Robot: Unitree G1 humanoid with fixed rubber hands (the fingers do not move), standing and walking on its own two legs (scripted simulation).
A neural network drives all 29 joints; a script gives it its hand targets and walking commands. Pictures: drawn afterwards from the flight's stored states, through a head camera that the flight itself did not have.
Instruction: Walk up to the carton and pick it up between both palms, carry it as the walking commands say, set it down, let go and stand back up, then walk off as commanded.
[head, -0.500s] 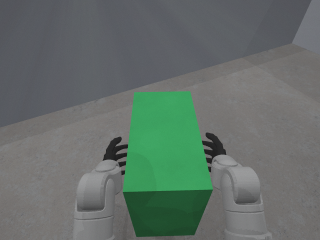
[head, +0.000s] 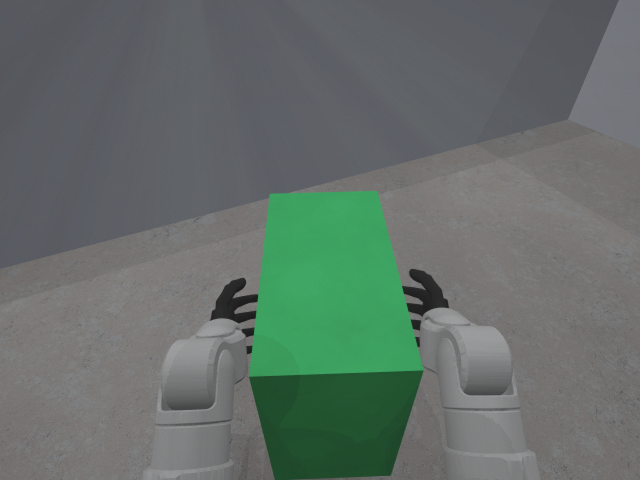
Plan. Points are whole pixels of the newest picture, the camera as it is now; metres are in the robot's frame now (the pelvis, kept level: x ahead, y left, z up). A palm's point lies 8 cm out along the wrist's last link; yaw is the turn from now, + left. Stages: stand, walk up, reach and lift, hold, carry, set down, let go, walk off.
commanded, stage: carry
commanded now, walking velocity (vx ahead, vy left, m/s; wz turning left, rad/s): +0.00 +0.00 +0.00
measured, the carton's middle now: (328, 329) +0.33 +0.00 +0.04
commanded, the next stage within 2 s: none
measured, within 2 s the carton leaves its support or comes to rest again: neither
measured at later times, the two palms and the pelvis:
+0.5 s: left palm (208, 364) +0.25 +0.14 +0.09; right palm (428, 359) +0.24 -0.11 +0.09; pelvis -0.03 +0.02 +0.00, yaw +0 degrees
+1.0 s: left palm (205, 379) +0.23 +0.14 +0.09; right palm (430, 372) +0.23 -0.11 +0.09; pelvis -0.05 +0.02 +0.00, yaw +0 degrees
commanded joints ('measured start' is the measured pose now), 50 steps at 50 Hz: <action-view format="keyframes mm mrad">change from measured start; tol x16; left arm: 1 -457 -967 -469 -166 -249 -46 -151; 50 -461 -1033 -564 -311 -294 -63 -159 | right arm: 1 -405 965 447 -158 241 -33 139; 50 -337 1024 497 -263 282 -54 152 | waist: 1 0 -83 -203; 4 5 89 -245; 50 10 19 -311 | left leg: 1 12 105 -152 -116 15 44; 10 90 111 -156 -110 196 59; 43 -20 118 -175 -231 -131 58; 50 26 113 -169 -180 0 69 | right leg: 1 40 -115 154 -143 -25 14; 10 57 -110 132 -69 143 25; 50 73 -122 167 -86 2 12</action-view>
